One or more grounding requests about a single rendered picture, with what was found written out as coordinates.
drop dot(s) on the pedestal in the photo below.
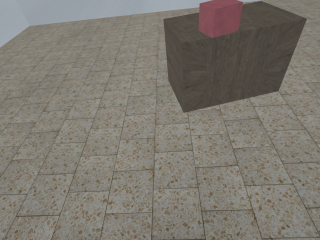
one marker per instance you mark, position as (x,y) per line
(205,72)

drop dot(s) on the carton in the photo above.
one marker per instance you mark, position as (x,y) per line
(219,17)

